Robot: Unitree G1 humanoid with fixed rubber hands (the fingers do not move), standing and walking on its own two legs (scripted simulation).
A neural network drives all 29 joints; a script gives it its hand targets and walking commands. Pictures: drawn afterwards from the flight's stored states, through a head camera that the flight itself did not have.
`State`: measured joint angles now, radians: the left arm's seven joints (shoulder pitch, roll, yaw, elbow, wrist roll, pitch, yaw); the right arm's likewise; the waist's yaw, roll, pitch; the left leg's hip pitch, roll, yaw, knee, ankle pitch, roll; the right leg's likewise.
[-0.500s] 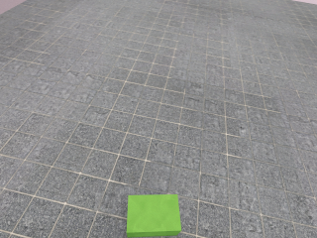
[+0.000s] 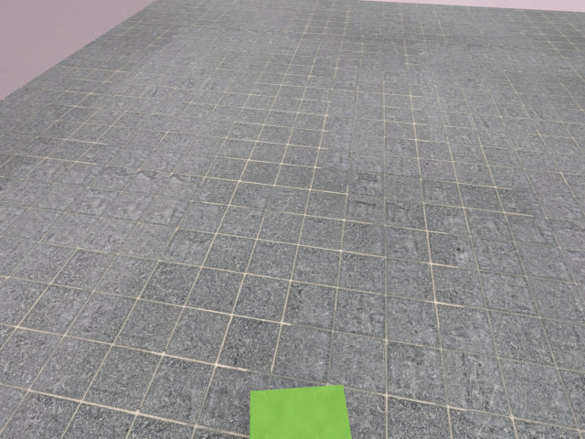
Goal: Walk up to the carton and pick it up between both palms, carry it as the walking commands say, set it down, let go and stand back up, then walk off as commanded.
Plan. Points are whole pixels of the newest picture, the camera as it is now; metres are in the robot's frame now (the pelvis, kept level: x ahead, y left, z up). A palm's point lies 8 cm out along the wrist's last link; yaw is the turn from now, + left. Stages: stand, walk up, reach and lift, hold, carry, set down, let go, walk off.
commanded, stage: stand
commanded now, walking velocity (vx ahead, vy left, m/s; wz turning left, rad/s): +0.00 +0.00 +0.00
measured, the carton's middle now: (299, 428) +0.33 -0.02 -0.70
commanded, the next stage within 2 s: reach and lift in 0.30 s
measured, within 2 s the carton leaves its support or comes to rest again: neither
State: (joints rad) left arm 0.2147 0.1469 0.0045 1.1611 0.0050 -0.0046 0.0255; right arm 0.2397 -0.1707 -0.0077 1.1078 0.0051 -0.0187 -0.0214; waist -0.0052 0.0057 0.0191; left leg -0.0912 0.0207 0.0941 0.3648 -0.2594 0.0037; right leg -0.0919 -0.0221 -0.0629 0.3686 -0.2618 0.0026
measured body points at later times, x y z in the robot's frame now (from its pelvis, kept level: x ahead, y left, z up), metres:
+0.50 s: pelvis -0.04 +0.01 -0.03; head +0.03 +0.00 +0.41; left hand +0.12 +0.24 -0.16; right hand +0.13 -0.23 -0.16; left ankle -0.04 +0.11 -0.74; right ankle -0.04 -0.12 -0.75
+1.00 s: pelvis -0.14 -0.01 -0.10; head +0.03 -0.01 +0.32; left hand +0.15 +0.22 -0.21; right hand +0.17 -0.23 -0.21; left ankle -0.04 +0.11 -0.74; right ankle -0.04 -0.12 -0.74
